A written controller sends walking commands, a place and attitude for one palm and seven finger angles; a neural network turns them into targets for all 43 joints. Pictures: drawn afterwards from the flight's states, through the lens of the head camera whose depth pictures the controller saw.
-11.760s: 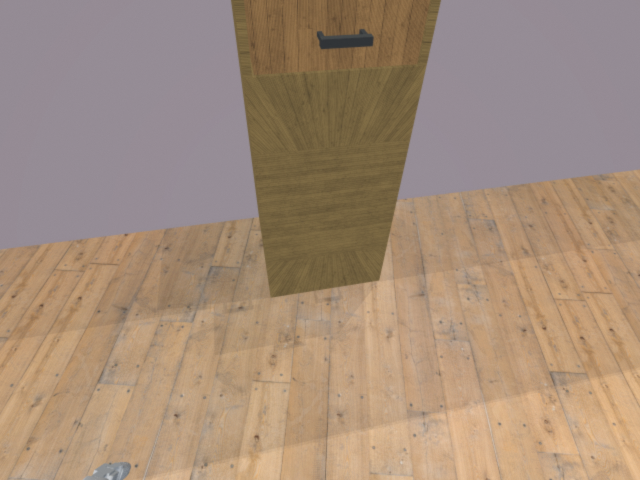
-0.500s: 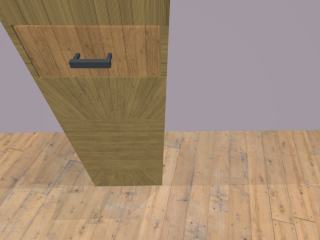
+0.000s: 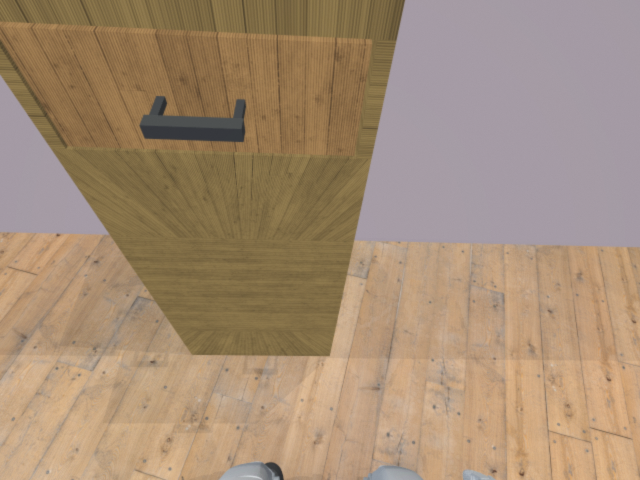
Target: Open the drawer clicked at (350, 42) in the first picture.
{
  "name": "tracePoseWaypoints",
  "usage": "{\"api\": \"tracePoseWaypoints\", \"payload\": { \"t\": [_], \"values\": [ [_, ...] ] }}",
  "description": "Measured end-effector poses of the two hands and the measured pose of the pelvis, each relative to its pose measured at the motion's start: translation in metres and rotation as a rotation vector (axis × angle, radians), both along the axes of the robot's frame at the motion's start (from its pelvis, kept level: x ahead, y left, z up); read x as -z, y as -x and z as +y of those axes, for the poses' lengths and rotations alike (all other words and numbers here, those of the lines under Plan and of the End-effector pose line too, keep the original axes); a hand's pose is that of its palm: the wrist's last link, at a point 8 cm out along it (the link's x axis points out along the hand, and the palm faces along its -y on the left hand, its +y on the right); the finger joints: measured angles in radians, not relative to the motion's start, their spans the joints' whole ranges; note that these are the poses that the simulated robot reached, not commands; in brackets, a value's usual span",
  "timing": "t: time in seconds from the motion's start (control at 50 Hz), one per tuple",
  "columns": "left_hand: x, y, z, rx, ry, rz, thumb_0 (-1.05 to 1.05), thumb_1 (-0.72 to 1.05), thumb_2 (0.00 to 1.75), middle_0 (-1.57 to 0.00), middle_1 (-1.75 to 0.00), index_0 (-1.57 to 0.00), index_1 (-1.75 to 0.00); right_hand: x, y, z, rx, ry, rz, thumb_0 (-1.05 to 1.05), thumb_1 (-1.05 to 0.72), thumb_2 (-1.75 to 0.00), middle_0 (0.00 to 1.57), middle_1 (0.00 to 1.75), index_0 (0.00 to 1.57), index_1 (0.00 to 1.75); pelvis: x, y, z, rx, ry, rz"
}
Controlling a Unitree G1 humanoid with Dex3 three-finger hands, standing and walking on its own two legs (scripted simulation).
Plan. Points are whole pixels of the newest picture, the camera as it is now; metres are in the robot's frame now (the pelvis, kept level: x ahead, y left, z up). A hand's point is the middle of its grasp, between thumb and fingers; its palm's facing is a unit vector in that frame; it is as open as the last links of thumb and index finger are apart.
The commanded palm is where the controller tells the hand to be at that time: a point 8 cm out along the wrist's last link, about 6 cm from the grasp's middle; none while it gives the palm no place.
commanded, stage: come to a stop and stand still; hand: left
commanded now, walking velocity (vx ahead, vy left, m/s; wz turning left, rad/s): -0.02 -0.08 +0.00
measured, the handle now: (197, 117) +0.47 +0.19 +0.17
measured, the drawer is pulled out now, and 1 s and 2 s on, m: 0.00 0.00 0.00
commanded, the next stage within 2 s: look again from close up in 0.96 s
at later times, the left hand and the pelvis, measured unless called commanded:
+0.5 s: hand out of the picture -0.02 +0.14 -0.17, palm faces +0.12 -0.97 -0.19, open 7.3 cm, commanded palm none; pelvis -0.04 -0.04 +0.00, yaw +3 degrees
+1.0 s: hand out of the picture -0.06 +0.12 -0.18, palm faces +0.09 -0.99 -0.13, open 7.4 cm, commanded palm none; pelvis -0.02 -0.03 +0.00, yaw +2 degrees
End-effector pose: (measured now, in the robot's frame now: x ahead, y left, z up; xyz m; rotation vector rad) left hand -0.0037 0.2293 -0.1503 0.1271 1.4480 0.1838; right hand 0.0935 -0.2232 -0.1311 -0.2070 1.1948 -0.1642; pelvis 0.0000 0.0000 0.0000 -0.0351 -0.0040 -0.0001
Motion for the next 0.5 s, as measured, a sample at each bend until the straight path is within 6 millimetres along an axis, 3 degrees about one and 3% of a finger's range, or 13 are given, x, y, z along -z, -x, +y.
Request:
{"api": "tracePoseWaypoints", "payload": {
  "t": [0.08, 0.16, 0.22, 0.34, 0.5],
  "values": [
    [-0.009, -0.023, 0.01, 0.023, -0.064, -0.092, 0.0, 0.91, 0.9, -0.2, -0.3, -0.19, -0.29, 0.006, 0.02, -0.017, 0.018, -0.011, 0.009, 0.0, -0.91, -0.9, 0.2, 0.3, 0.21, 0.3, 0.002, 0.013, -0.012, 0.006, -0.012, -0.007],
    [-0.016, -0.033, 0.002, 0.036, -0.114, -0.2, 0.0, 0.91, 0.9, -0.19, -0.3, -0.19, -0.29, 0.022, 0.045, -0.04, 0.027, -0.038, 0.034, 0.0, -0.91, -0.9, 0.2, 0.3, 0.21, 0.3, 0.011, 0.025, -0.03, -0.005, -0.033, -0.02],
    [-0.019, -0.022, -0.015, 0.039, -0.125, -0.229, 0.0, 0.91, 0.9, -0.19, -0.3, -0.19, -0.29, 0.031, 0.066, -0.054, 0.041, -0.064, 0.068, 0.0, -0.91, -0.9, 0.2, 0.3, 0.21, 0.3, 0.014, 0.032, -0.041, -0.016, -0.037, -0.03],
    [-0.025, -0.001, -0.047, 0.032, -0.055, -0.199, 0.0, 0.91, 0.9, -0.2, -0.3, -0.2, -0.29, 0.017, 0.108, -0.064, 0.067, -0.078, 0.128, 0.01, -0.91, -0.9, 0.2, 0.3, 0.2, 0.3, -0.002, 0.034, -0.048, -0.02, -0.048, -0.02],
    [-0.006, 0.023, -0.037, -0.038, -0.011, -0.158, 0.0, 0.92, 0.9, -0.2, -0.3, -0.2, -0.3, 0.011, 0.157, -0.052, 0.047, -0.024, 0.257, 0.01, -0.91, -0.9, 0.2, 0.3, 0.2, 0.3, 0.003, 0.04, -0.037, -0.05, -0.016, 0.003]
  ]
}}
